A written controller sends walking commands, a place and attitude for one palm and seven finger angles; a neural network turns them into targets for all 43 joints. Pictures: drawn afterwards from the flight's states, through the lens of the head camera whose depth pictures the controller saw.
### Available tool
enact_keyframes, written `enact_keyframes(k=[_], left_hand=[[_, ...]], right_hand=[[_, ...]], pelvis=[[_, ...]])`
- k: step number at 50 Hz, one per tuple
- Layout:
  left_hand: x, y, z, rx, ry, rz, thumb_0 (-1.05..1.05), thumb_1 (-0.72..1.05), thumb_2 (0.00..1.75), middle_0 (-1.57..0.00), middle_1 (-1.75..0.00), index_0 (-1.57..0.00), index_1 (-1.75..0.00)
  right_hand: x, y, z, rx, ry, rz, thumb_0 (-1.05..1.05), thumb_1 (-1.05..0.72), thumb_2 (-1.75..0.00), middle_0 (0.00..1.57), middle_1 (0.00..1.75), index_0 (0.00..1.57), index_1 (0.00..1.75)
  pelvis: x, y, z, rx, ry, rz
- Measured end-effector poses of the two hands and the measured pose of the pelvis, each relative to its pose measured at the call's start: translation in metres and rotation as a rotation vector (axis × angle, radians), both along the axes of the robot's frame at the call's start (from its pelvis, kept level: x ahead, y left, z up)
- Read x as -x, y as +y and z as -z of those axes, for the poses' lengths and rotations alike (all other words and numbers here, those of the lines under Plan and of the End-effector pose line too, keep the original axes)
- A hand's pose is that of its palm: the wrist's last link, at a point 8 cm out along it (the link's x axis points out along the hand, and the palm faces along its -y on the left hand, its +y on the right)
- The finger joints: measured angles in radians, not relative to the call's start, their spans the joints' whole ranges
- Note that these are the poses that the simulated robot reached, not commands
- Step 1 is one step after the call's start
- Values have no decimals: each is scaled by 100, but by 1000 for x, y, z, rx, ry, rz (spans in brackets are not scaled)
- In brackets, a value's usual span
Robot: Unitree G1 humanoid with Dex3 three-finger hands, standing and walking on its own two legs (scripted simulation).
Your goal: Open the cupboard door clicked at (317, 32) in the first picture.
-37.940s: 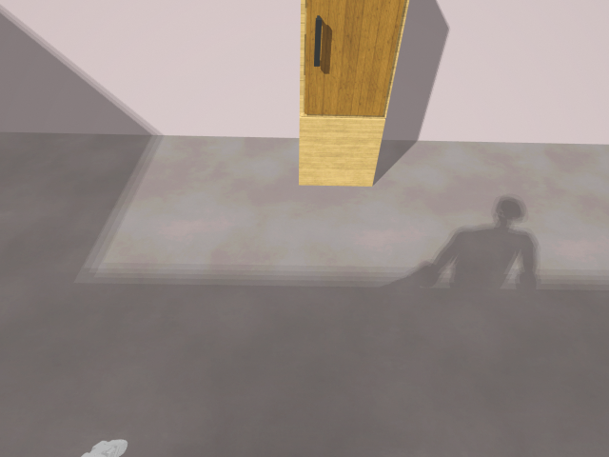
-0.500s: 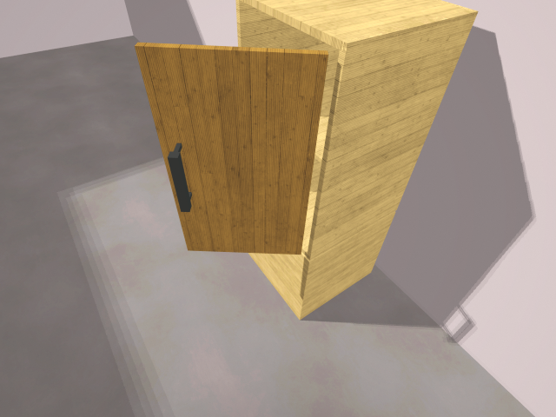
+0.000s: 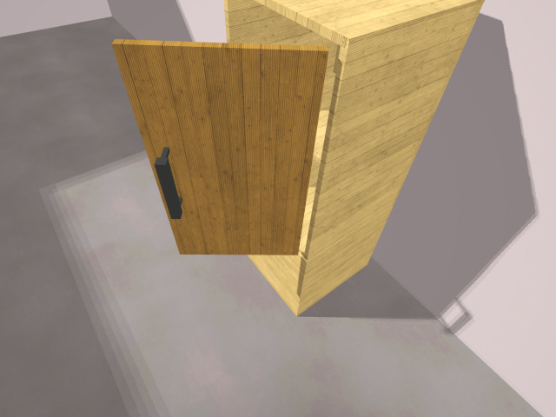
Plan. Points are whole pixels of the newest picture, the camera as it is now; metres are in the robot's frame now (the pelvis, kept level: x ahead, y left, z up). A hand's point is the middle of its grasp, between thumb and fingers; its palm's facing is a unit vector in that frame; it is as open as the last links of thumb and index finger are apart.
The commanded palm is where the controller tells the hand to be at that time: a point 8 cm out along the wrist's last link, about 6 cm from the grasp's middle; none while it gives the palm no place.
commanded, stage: shuffle to correct the standing spot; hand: left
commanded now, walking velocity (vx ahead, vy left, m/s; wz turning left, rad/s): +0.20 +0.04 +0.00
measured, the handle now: (171, 184) +0.57 +0.25 -0.04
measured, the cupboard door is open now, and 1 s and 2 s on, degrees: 54 54 54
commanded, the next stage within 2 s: come to a stop and stand still in 0.04 s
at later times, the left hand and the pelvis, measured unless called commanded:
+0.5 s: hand out of the picture +0.09 +0.19 -0.20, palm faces +0.08 -0.98 -0.18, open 7.3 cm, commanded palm none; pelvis +0.07 +0.02 -0.02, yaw +1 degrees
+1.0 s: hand out of the picture +0.04 +0.15 -0.18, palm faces +0.04 -0.99 -0.16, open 7.3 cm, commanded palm none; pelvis +0.04 -0.01 -0.01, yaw +0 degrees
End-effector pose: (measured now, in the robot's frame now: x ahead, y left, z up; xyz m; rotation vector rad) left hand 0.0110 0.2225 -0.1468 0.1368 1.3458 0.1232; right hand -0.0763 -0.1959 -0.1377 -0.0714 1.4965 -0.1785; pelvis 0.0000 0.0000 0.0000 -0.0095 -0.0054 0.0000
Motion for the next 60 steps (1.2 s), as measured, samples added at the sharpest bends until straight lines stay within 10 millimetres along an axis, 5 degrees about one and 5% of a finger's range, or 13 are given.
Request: enact_keyframes(k=[6, 9, 14, 19, 23, 30, 39, 48, 60], left_hand=[[-74, -1, -5, -48, -145, 31, 2, 95, 90, -20, -30, -20, -30], [-90, -6, -6, -48, -198, 3, 1, 94, 90, -20, -30, -20, -30], [-83, -1, -8, -61, -149, -46, 0, 96, 89, -20, -30, -20, -30], [-73, 9, 10, -21, -46, -43, 0, 95, 90, -20, -30, -20, -30], [-69, 17, 22, -5, 2, -68, 0, 93, 90, -20, -30, -20, -30], [-59, 13, 12, -21, 28, -56, 0, 92, 90, -20, -30, -20, -30], [-37, -11, 2, -42, 4, -36, 0, 91, 90, -20, -30, -20, -30], [-28, -24, 8, 4, 6, -30, 2, 93, 90, -20, -30, -20, -30], [-10, -24, 8, 31, 60, -36, 0, 92, 90, -20, -30, -20, -30]], right_hand=[[-15, 0, 17, -53, 44, 12, 1, -91, -89, 20, 30, 20, 30], [-38, -8, 24, -58, 50, -18, 1, -91, -89, 21, 30, 20, 30], [-109, -23, 15, -9, -62, -56, 1, -91, -89, 20, 30, 20, 30], [-170, -29, 9, 71, -189, -76, 2, -93, -89, 20, 30, 20, 30], [-197, -22, 9, 98, -222, -110, 1, -93, -89, 20, 30, 20, 30], [-224, -11, 11, 54, -284, -136, 1, -92, -89, 20, 30, 20, 30], [-204, -27, 17, 7, -286, -86, 0, -92, -89, 20, 30, 20, 30], [-149, -44, 9, 57, -180, -78, 0, -93, -89, 20, 30, 20, 30], [-83, -19, 9, 12, -8, -52, 1, -91, -89, 20, 30, 20, 30]], pelvis=[[-27, -11, 11, -26, 2, 2], [-38, -12, 14, -9, -12, -21], [-54, -7, 5, -7, -17, -34], [-69, 7, 12, 2, -23, -17], [-75, 16, 18, -10, -19, -14], [-64, 12, 14, -23, 5, -2], [-49, -8, 12, -26, -7, -5], [-42, -15, 7, -15, -30, -3], [-40, -9, 3, -3, -26, -9]])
